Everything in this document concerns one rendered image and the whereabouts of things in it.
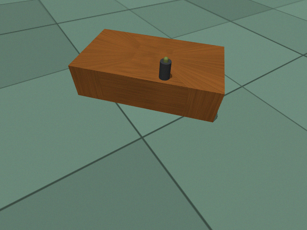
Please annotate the bottle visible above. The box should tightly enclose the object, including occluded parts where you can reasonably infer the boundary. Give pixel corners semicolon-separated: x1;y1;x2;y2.
159;57;172;81

